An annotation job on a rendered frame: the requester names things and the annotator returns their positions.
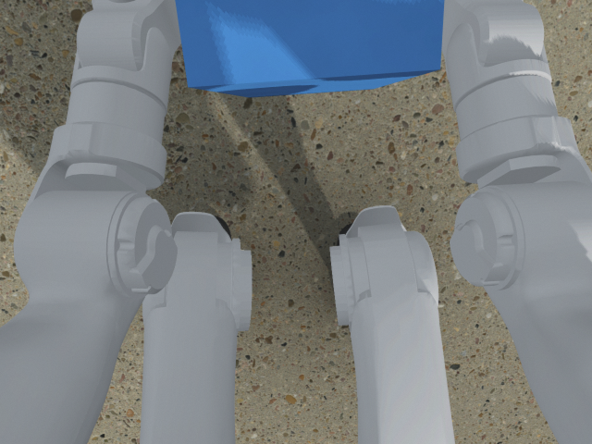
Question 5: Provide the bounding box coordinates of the carton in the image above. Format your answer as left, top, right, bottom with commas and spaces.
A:
175, 0, 444, 98

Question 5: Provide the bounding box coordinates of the right robot foot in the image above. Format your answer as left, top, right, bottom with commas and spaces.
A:
337, 223, 352, 246

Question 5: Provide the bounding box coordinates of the robot right upper arm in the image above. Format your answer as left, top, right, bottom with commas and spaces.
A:
450, 181, 592, 444

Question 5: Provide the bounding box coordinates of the left robot foot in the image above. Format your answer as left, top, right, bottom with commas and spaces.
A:
215, 216, 231, 238

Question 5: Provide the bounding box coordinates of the robot left forearm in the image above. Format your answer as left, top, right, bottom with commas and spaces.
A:
13, 0, 181, 269

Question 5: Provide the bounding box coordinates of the robot right forearm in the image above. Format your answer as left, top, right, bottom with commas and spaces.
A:
441, 0, 592, 189

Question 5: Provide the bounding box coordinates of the robot foot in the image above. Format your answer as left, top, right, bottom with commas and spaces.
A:
337, 223, 352, 246
215, 216, 231, 238

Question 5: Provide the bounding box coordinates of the robot left upper arm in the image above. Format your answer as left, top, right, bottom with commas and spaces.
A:
0, 191, 178, 444

